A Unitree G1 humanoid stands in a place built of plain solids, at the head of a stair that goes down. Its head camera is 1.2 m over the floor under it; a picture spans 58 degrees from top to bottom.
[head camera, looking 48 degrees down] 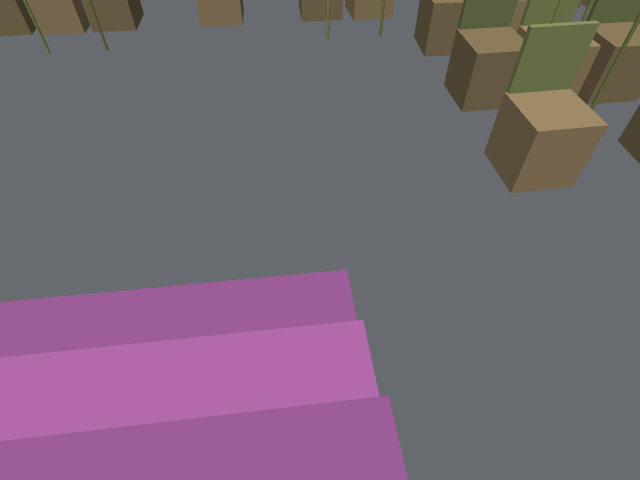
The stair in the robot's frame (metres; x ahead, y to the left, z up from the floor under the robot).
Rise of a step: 0.15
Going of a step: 0.37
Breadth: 1.91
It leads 7 degrees to the left of straight ahead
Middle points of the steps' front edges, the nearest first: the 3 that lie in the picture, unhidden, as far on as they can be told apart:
0.44 0.73 -0.15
0.81 0.77 -0.30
1.18 0.82 -0.45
